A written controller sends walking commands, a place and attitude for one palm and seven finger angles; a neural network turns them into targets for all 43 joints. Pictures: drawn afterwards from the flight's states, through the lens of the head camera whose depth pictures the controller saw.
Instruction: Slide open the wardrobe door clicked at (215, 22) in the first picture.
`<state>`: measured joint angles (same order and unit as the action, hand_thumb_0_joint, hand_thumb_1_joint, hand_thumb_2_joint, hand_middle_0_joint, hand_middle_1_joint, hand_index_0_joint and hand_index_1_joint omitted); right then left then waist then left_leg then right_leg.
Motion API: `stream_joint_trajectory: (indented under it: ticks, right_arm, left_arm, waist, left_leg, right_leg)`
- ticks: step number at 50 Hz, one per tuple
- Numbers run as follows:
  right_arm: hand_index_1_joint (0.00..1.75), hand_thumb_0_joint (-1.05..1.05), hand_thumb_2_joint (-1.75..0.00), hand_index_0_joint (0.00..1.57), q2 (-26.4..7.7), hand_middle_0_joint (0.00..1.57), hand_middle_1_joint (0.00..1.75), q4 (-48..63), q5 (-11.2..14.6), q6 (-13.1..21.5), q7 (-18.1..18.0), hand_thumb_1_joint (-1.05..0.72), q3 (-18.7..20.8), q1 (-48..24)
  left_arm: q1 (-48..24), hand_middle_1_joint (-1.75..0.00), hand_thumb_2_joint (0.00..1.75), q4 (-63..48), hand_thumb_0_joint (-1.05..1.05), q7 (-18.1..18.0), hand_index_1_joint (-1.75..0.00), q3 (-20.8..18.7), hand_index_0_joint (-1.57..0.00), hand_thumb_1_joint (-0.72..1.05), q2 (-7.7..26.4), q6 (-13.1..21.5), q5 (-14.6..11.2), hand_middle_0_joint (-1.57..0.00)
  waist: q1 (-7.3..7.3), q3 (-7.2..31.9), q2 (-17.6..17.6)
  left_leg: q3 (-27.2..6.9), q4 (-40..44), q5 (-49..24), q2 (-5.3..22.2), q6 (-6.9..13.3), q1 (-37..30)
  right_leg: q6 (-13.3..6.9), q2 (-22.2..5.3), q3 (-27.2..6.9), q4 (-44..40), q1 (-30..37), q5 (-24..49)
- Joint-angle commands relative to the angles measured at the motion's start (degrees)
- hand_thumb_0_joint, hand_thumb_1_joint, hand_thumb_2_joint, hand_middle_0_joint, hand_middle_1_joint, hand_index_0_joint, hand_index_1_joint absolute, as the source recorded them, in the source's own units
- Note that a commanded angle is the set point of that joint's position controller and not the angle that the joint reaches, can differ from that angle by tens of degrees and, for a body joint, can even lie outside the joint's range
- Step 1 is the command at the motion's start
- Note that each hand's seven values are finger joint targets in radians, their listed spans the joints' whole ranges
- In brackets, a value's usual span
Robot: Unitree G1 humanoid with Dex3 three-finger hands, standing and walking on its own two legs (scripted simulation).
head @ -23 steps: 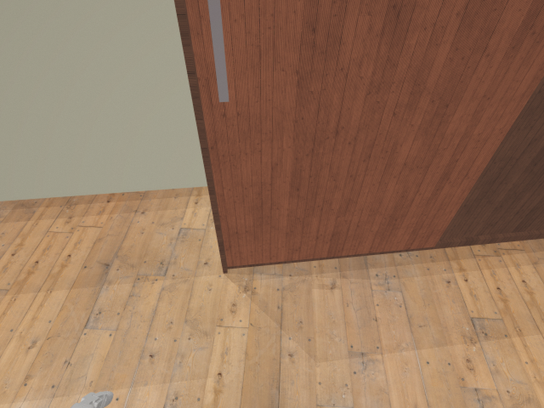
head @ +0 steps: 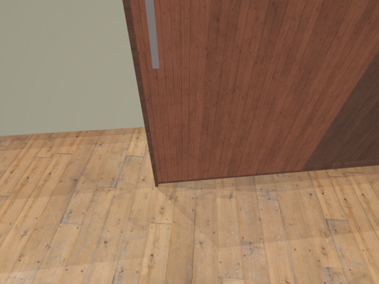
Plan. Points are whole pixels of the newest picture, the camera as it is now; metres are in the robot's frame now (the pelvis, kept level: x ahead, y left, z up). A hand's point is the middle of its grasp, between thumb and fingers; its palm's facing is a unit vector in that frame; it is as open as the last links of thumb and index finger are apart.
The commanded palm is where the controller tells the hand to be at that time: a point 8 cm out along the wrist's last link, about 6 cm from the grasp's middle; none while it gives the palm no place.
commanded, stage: stand and wait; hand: left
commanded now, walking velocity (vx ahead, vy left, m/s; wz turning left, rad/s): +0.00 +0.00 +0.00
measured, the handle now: (151, 22) +0.78 +0.17 +0.21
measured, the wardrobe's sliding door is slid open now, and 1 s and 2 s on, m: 0.00 0.00 0.00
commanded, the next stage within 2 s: look at it before walking up in 0.36 s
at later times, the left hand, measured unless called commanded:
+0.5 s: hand out of the picture +0.08 +0.24 -0.15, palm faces -0.03 -0.94 -0.33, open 7.4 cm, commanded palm none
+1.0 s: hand out of the picture +0.07 +0.24 -0.15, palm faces -0.02 -0.94 -0.33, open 7.4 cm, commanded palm none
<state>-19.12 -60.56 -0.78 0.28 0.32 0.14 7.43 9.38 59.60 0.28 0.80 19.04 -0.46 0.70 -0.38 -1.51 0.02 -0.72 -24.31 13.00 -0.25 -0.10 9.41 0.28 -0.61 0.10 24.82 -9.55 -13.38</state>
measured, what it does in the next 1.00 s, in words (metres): stands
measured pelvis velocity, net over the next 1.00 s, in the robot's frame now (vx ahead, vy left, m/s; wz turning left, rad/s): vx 0.00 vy -0.01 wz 0.00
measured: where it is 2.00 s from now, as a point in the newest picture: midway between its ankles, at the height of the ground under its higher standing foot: outside the picture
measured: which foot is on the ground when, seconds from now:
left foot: down 0.00-1.00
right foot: down 0.00-1.00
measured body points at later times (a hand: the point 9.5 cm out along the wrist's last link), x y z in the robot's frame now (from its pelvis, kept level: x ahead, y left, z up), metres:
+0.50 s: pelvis +0.00 -0.01 +0.00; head +0.00 -0.01 +0.45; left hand +0.08 +0.29 -0.13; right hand +0.08 -0.30 -0.13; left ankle +0.00 +0.12 -0.74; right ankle +0.00 -0.12 -0.74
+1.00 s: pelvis +0.00 -0.01 +0.00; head +0.00 -0.01 +0.45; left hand +0.08 +0.29 -0.13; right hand +0.08 -0.30 -0.13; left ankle +0.00 +0.12 -0.74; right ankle +0.00 -0.12 -0.74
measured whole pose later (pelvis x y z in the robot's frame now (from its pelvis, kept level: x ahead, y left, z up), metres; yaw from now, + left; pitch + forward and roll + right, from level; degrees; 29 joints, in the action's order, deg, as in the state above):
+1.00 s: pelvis +0.00 -0.01 +0.00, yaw +0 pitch -2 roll +0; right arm -19.4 -63.7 -0.5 0.7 0.1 -0.1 7.0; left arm 8.3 62.3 0.2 0.5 19.3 0.1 0.6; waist -0.3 -1.7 -0.2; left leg -0.9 -20.3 11.2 0.5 -0.8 7.1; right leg -0.3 0.1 0.2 20.7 -7.3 -11.5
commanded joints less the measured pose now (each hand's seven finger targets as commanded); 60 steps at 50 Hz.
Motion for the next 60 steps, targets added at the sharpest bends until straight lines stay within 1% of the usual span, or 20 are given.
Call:
stream_joint_trajectory:
  ticks: [1, 2, 6, 10, 16, 18, 19, 21, 23, 28, 31, 39, 44, 45, 47, 48, 51, 52, 57, 60]
  right_arm:
    - [0.3, 0.0, -0.9, 0.2, -11.5, 0.2, 0.3, 3.5, 0.1, 1.7, -1.0, -0.9, 2.2, -3.4]
    - [0.3, 0.0, -0.9, 0.2, -11.5, 0.2, 0.3, 3.3, 0.2, 1.7, -1.0, -0.9, 2.2, -3.1]
    - [0.3, 0.0, -0.9, 0.2, -11.8, 0.2, 0.3, 2.1, 0.2, 1.7, -1.0, -0.9, 2.1, -2.7]
    - [0.3, 0.0, -0.9, 0.2, -11.8, 0.2, 0.3, 1.5, 0.3, 1.7, -1.0, -0.9, 2.0, -2.6]
    - [0.3, 0.0, -0.9, 0.2, -11.9, 0.2, 0.3, 0.9, 0.3, 1.7, -1.0, -0.9, 2.0, -2.4]
    - [0.3, 0.0, -0.9, 0.2, -11.9, 0.2, 0.3, 0.8, 0.3, 1.7, -1.1, -0.9, 2.0, -2.4]
    - [0.3, 0.0, -0.9, 0.2, -11.9, 0.2, 0.3, 0.7, 0.3, 1.8, -1.1, -0.9, 1.9, -2.4]
    - [0.3, 0.0, -0.9, 0.2, -11.9, 0.2, 0.3, 0.7, 0.3, 1.8, -1.1, -0.9, 1.9, -2.7]
    - [0.3, 0.0, -0.9, 0.2, -11.8, 0.2, 0.3, 0.7, 0.3, 1.8, -1.1, -0.9, 2.0, -2.6]
    - [0.3, 0.0, -0.9, 0.2, -11.9, 0.2, 0.3, 0.8, 0.3, 1.9, -1.1, -0.9, 2.0, -2.7]
    - [0.3, 0.0, -0.9, 0.2, -12.0, 0.2, 0.3, 0.7, 0.3, 1.9, -1.1, -0.9, 2.0, -3.0]
    - [0.3, 0.0, -0.9, 0.2, -12.0, 0.2, 0.3, 0.8, 0.3, 1.8, -1.2, -0.9, 1.9, -3.1]
    - [0.3, 0.0, -0.9, 0.2, -12.0, 0.2, 0.3, 0.7, 0.4, 1.8, -1.2, -0.9, 1.9, -2.9]
    - [0.3, 0.0, -0.9, 0.2, -12.0, 0.2, 0.3, 0.7, 0.3, 1.9, -1.2, -0.9, 1.9, -3.0]
    - [0.3, 0.0, -0.9, 0.2, -12.0, 0.2, 0.3, 0.7, 0.4, 1.8, -1.2, -0.9, 1.9, -2.9]
    - [0.3, 0.0, -0.9, 0.2, -12.1, 0.2, 0.3, 0.6, 0.4, 1.8, -1.3, -0.9, 1.9, -3.1]
    - [0.3, 0.0, -0.9, 0.2, -12.0, 0.2, 0.3, 0.4, 0.4, 1.8, -1.2, -0.9, 1.8, -3.0]
    - [0.3, 0.0, -0.9, 0.2, -12.0, 0.2, 0.3, 0.5, 0.4, 1.8, -1.3, -0.9, 1.8, -2.8]
    - [0.3, 0.0, -0.9, 0.2, -12.1, 0.2, 0.3, 0.7, 0.4, 1.7, -1.2, -0.9, 1.8, -2.9]
    - [0.3, 0.0, -0.9, 0.2, -10.7, 0.2, 0.3, 0.8, 0.4, 1.3, -1.1, -0.9, 1.6, -2.4]
  left_arm:
    - [-3.4, -0.3, 0.9, -3.6, 0.0, -0.9, -0.3, -2.8, -0.2, 0.9, 12.1, 2.0, -0.1, -0.2]
    - [-3.3, -0.3, 0.9, -3.5, 0.0, -0.9, -0.3, -2.8, -0.2, 0.9, 12.1, 2.0, -0.1, -0.2]
    - [-3.1, -0.3, 0.9, -2.6, 0.0, -0.9, -0.3, -2.8, -0.2, 0.9, 12.1, 2.0, -0.2, -0.2]
    - [-3.3, -0.3, 0.9, -2.0, 0.0, -0.9, -0.3, -2.8, -0.2, 0.9, 12.1, 2.0, -0.2, -0.2]
    - [-3.6, -0.3, 0.9, -1.5, 0.0, -1.0, -0.3, -2.7, -0.2, 0.9, 12.2, 2.1, -0.1, -0.2]
    - [-3.6, -0.3, 0.9, -1.6, 0.0, -1.0, -0.3, -2.8, -0.2, 0.9, 12.3, 2.1, -0.1, -0.2]
    - [-3.8, -0.3, 0.9, -1.6, 0.0, -1.0, -0.3, -2.7, -0.2, 0.9, 12.3, 2.0, -0.1, -0.2]
    - [-3.7, -0.3, 0.9, -1.5, 0.0, -1.0, -0.3, -2.7, -0.2, 0.9, 12.1, 2.0, -0.1, -0.2]
    - [-4.0, -0.3, 0.9, -1.6, 0.0, -1.0, -0.3, -2.9, -0.2, 0.9, 12.2, 2.1, -0.1, -0.2]
    - [-3.9, -0.3, 0.9, -1.7, 0.0, -1.0, -0.3, -2.9, -0.2, 0.9, 12.2, 2.2, -0.1, -0.2]
    - [-4.0, -0.3, 0.9, -1.7, 0.0, -1.0, -0.3, -2.8, -0.2, 0.9, 12.1, 2.2, -0.1, -0.2]
    - [-4.1, -0.3, 0.9, -1.5, 0.0, -1.0, -0.3, -2.9, -0.2, 0.9, 12.2, 2.1, -0.1, -0.2]
    - [-3.7, -0.3, 0.9, -1.4, 0.0, -1.0, -0.3, -2.9, -0.2, 0.9, 12.3, 2.2, -0.1, -0.2]
    - [-3.5, -0.3, 0.9, -1.4, 0.0, -1.0, -0.3, -2.9, -0.2, 0.9, 12.2, 2.2, -0.1, -0.2]
    - [-3.6, -0.3, 0.9, -1.3, 0.0, -1.0, -0.3, -2.8, -0.2, 0.9, 12.2, 2.2, -0.1, -0.2]
    - [-3.6, -0.3, 0.9, -1.3, 0.0, -1.0, -0.3, -2.9, -0.2, 0.9, 12.2, 2.1, -0.1, -0.2]
    - [-3.4, -0.3, 0.9, -1.1, 0.0, -1.0, -0.3, -2.8, -0.2, 0.9, 12.3, 2.1, -0.1, -0.2]
    - [-3.2, -0.3, 0.9, -1.2, 0.0, -1.0, -0.3, -2.9, -0.2, 0.9, 12.2, 2.2, -0.1, -0.2]
    - [-3.2, -0.3, 0.9, -1.2, 0.0, -1.0, -0.3, -3.1, -0.2, 0.9, 12.4, 2.1, -0.1, -0.2]
    - [-2.7, -0.3, 0.9, -1.3, 0.0, -1.2, -0.3, -3.0, -0.2, 0.9, 11.2, 1.6, -0.1, -0.2]
  waist:
    - [0.48, 2.9, 0.5]
    - [0.4, 3.2, -0.1]
    - [0.36, 3.7, 0.4]
    - [0.3, 2.7, -0.2]
    - [0.42, 2.3, 0.8]
    - [0.39, 2.5, -0.2]
    - [0.35, 2.5, 0.4]
    - [0.19, 2.3, -0.2]
    - [0.32, 2.3, 0.7]
    - [0.36, 3.5, 0.3]
    - [0.32, 3.4, -0.2]
    - [0.31, 2.4, 0.2]
    - [0.29, 3.5, 0.4]
    - [0.36, 3.9, -0.1]
    - [0.38, 3.6, 0.3]
    - [0.29, 2.9, -0.3]
    - [0.28, 3.3, -0.3]
    - [0.24, 3.7, 0.4]
    - [0.17, 2.8, 0.1]
    - [0.0, 2.5, 0.0]
  left_leg:
    - [-5.0, 4.9, -5.5, 6.1, 1.9, 0.1]
    - [-5.2, 4.8, -6.1, 6.2, 1.9, -0.1]
    - [-5.2, 5.3, -6.4, 6.5, 1.8, -0.3]
    - [-5.3, 5.9, -5.6, 6.5, 1.7, 0.4]
    - [-5.2, 6.2, -6.2, 6.6, 1.6, 0.0]
    - [-5.3, 6.2, -7.0, 6.7, 1.6, -0.3]
    - [-5.3, 6.4, -6.9, 6.8, 1.6, -0.2]
    - [-5.2, 6.6, -6.9, 6.8, 1.6, -0.2]
    - [-5.2, 6.3, -7.5, 6.8, 1.5, -0.3]
    - [-5.1, 6.2, -9.3, 6.9, 1.5, -1.4]
    - [-5.1, 6.7, -9.4, 7.0, 1.5, -1.8]
    - [-5.2, 7.0, -9.2, 6.9, 1.4, -1.7]
    - [-5.0, 6.8, -10.3, 7.1, 1.4, -2.4]
    - [-5.0, 6.8, -10.9, 7.1, 1.3, -2.9]
    - [-5.1, 7.0, -10.7, 7.2, 1.4, -2.8]
    - [-5.0, 7.1, -9.9, 7.1, 1.3, -2.5]
    - [-5.2, 7.4, -10.3, 7.1, 1.4, -2.6]
    - [-5.1, 7.1, -10.7, 7.2, 1.3, -3.0]
    - [-5.5, 6.9, -11.0, 6.9, 1.4, -1.8]
    - [-5.8, 5.9, -11.5, 6.8, 1.3, -0.5]
  right_leg:
    - [-2.2, -6.5, -6.2, -5.9, -0.2, 3.8]
    - [-2.2, -6.4, -6.0, -5.8, 0.1, 4.4]
    - [-2.1, -6.5, -6.1, -5.9, 1.0, 5.4]
    - [-2.1, -6.4, -6.1, -6.3, 0.9, 4.6]
    - [-2.1, -6.4, -6.2, -6.7, 0.6, 5.2]
    - [-2.1, -6.4, -6.2, -6.6, 0.8, 6.0]
    - [-2.0, -6.3, -6.1, -6.5, 1.0, 6.0]
    - [-2.0, -6.3, -6.0, -6.7, 1.0, 6.1]
    - [-2.0, -6.4, -6.1, -6.9, 1.1, 6.7]
    - [-2.1, -6.5, -5.9, -6.7, 1.8, 8.9]
    - [-2.0, -6.5, -5.8, -6.9, 1.9, 9.0]
    - [-1.9, -6.3, -5.8, -7.4, 1.7, 8.7]
    - [-1.9, -6.5, -5.8, -7.5, 2.5, 10.2]
    - [-2.0, -6.6, -5.8, -7.3, 2.7, 11.0]
    - [-1.9, -6.4, -5.7, -7.3, 2.5, 10.7]
    - [-1.8, -6.4, -5.7, -7.6, 2.3, 9.9]
    - [-1.9, -6.5, -5.8, -7.7, 2.9, 10.2]
    - [-1.9, -6.4, -5.6, -7.7, 2.9, 10.6]
    - [-1.7, -6.6, -5.0, -7.2, 2.9, 10.0]
    - [-1.3, -7.0, -4.1, -6.3, 2.9, 9.4]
